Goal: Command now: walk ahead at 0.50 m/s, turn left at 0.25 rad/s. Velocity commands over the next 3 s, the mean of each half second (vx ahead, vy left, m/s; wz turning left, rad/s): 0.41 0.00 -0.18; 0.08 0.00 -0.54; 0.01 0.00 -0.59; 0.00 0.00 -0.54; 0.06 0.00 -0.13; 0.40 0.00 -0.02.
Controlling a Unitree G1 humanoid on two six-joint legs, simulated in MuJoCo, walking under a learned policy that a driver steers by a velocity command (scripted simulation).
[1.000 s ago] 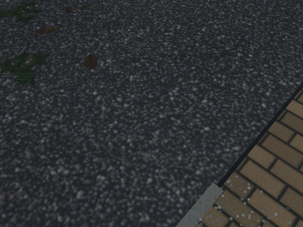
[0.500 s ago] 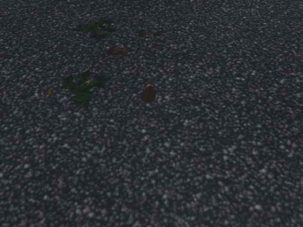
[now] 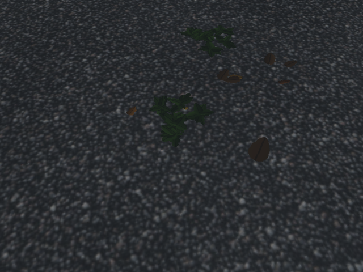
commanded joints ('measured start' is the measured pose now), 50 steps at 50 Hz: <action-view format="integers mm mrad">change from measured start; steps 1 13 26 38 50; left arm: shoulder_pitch -21 -218 -35 -120 -26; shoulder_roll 117 27 132 160 166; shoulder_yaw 27 1 42 57 80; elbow -83 -131 -217 -269 -248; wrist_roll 15 5 17 22 13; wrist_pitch -15 16 48 116 140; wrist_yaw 2 -24 -21 39 34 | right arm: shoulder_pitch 61 150 70 3 -39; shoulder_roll -104 -144 -150 -102 -130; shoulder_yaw -28 -33 -6 -6 -31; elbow -36 85 19 1 -37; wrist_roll -13 -21 -6 -19 -34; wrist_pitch -25 -54 -19 37 18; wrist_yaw -6 -38 -53 -87 -73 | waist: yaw -21 -93 18 -20 7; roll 79 62 39 -114 130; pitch -126 17 -280 -190 -128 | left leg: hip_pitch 306 341 -289 -110 254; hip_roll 269 254 73 46 335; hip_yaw -350 -29 -142 -144 -328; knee -310 -439 807 281 -197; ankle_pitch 214 256 -318 -67 361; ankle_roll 191 114 -113 -169 105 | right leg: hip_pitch -281 -343 392 37 -286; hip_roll -82 -12 -169 -19 157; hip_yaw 71 50 416 393 144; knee -11 -516 -797 -872 16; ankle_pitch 112 569 758 226 -75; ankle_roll -6 6 -309 -209 66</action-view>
